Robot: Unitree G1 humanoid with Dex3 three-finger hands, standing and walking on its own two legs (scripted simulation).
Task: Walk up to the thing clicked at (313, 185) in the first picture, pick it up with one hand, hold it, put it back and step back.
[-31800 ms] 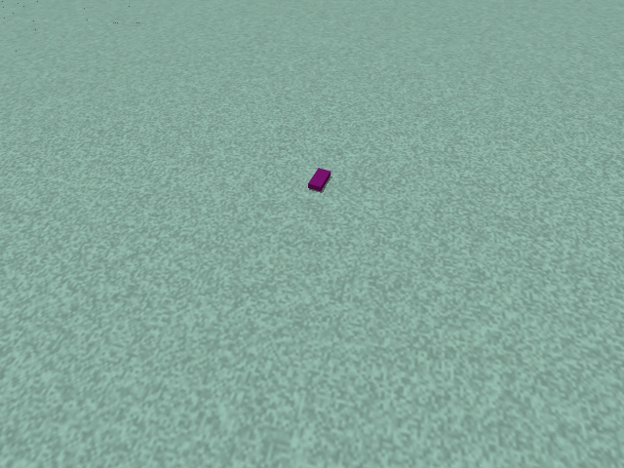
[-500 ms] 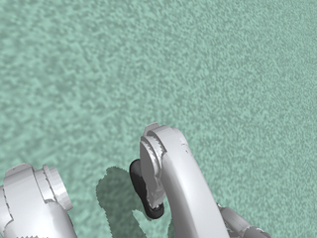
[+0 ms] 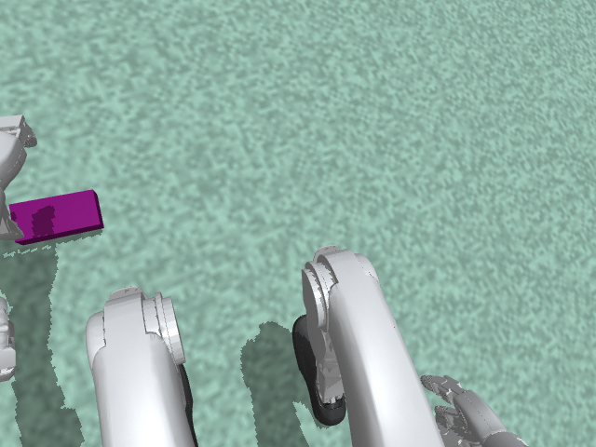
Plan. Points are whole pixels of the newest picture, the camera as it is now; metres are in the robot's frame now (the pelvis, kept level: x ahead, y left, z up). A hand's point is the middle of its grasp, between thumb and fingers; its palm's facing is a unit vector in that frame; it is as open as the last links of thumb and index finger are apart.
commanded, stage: withdraw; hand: left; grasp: from above
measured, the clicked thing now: (58, 216) +0.49 +0.31 -0.33
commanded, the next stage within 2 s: home in 0.20 s
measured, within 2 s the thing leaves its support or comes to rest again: neither
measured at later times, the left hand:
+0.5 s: hand out of the picture +0.49 +0.33 -0.15, palm faces -0.37 -0.10 -0.93, open 12.7 cm
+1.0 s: hand out of the picture +0.31 +0.27 +0.06, palm faces -0.15 -0.77 -0.62, open 7.5 cm
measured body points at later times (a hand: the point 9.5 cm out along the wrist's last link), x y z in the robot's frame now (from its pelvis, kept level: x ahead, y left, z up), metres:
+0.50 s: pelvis +0.01 +0.00 -0.01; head +0.25 +0.08 +0.37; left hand +0.50 +0.33 -0.10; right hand +0.05 -0.26 -0.11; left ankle +0.09 +0.13 -0.31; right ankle +0.12 -0.14 -0.31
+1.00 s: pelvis +0.01 +0.00 +0.16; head +0.16 +0.05 +0.58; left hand +0.31 +0.31 +0.10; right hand +0.25 -0.23 +0.07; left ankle +0.09 +0.13 -0.31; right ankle +0.11 -0.14 -0.31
